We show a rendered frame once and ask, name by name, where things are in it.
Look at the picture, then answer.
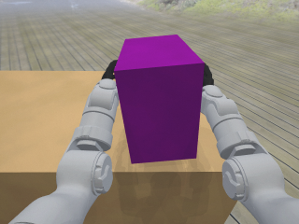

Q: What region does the robot right forearm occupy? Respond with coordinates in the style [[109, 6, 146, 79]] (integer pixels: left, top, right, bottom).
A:
[[200, 85, 285, 188]]

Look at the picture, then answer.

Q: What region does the right robot upper arm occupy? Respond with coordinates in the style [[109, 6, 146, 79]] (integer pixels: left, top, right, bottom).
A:
[[221, 153, 299, 224]]

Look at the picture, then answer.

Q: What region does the robot left hand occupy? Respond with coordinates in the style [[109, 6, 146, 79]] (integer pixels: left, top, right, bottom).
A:
[[101, 60, 118, 79]]

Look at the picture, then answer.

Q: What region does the robot left forearm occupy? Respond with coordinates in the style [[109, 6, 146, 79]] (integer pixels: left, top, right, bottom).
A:
[[56, 78, 120, 185]]

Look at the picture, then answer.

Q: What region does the robot right hand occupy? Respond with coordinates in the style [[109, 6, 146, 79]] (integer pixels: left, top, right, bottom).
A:
[[203, 64, 214, 87]]

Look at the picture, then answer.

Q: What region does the left robot upper arm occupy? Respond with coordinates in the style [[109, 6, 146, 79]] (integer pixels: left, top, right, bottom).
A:
[[8, 149, 113, 224]]

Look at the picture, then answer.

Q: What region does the carton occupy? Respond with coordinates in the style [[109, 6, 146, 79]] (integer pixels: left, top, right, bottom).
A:
[[114, 35, 205, 164]]

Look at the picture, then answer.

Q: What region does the pedestal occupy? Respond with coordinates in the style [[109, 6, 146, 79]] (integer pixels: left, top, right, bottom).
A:
[[0, 70, 237, 224]]

